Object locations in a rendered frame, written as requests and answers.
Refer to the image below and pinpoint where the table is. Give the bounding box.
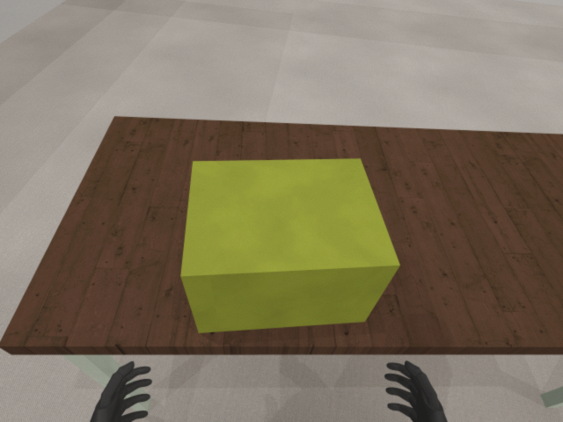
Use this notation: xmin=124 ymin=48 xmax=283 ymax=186
xmin=0 ymin=116 xmax=563 ymax=411

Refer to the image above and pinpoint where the robot left hand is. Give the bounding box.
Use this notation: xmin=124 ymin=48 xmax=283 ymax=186
xmin=90 ymin=361 xmax=152 ymax=422

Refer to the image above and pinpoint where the carton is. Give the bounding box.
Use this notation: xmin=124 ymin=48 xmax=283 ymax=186
xmin=180 ymin=158 xmax=400 ymax=333

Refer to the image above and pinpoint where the robot right hand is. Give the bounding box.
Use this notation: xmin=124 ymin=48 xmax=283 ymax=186
xmin=384 ymin=360 xmax=448 ymax=422

